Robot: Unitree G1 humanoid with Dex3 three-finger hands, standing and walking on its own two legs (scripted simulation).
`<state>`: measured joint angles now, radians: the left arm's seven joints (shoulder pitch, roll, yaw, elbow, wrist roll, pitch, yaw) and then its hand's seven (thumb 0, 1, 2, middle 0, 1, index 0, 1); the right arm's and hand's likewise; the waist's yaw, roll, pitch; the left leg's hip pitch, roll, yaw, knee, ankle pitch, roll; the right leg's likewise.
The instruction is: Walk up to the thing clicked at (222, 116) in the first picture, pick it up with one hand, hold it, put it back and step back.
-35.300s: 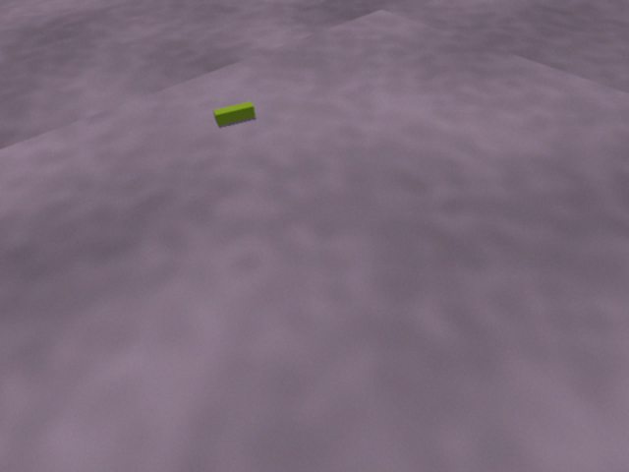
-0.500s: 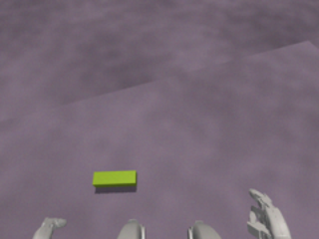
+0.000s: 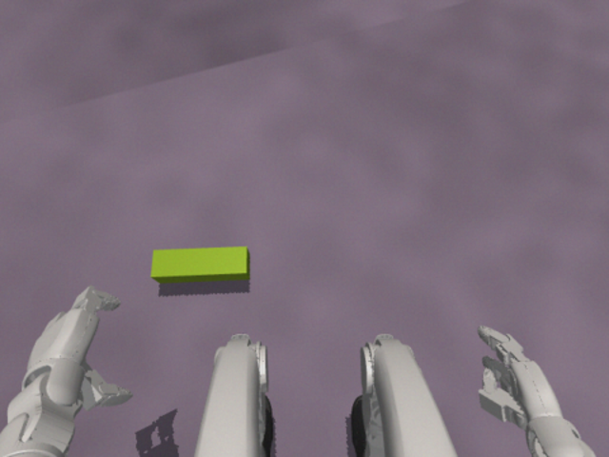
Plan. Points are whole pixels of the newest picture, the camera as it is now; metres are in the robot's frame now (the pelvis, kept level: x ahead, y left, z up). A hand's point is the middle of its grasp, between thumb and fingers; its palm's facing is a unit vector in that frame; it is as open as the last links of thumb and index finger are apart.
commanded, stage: rise first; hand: left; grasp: from above
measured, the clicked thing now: (202, 265) +0.49 +0.27 -0.51
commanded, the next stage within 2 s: none
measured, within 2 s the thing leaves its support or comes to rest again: neither
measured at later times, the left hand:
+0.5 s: hand (141, 300) +0.36 +0.32 -0.29, palm faces -0.49 -0.17 -0.86, open 14.1 cm
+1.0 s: hand (153, 284) +0.41 +0.32 -0.35, palm faces -0.46 -0.02 -0.89, open 14.2 cm
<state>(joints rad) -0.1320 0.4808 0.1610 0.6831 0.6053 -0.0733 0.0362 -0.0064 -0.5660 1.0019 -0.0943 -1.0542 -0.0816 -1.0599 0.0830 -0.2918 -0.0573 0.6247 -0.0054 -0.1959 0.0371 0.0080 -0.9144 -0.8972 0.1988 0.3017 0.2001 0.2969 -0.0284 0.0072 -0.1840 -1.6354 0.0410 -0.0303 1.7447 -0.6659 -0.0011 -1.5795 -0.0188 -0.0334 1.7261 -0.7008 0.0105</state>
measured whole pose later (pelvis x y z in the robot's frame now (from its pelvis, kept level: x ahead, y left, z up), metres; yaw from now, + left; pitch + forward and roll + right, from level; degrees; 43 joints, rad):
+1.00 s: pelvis -0.04 +0.00 -0.20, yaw -7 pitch +33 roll -8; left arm -0.85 0.85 0.19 1.35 1.31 -0.39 0.32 0.00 -0.53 1.00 -0.08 -1.01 -0.07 -1.00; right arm 0.08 -0.27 0.01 0.76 -0.16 0.01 0.13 0.00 -0.91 -0.90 0.20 0.30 0.20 0.30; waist -0.15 -0.03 -0.04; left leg -2.30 0.05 -0.14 2.39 -0.67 0.01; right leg -2.20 0.01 -0.10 2.32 -0.70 0.02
